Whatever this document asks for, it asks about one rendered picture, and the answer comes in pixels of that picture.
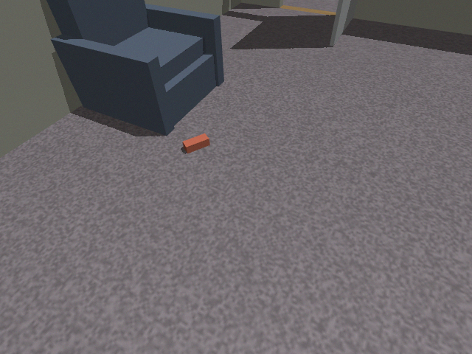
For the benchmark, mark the carton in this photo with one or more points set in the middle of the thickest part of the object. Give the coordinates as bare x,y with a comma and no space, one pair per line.
196,143

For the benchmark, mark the armchair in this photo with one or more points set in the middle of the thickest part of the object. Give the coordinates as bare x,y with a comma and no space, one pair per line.
144,64

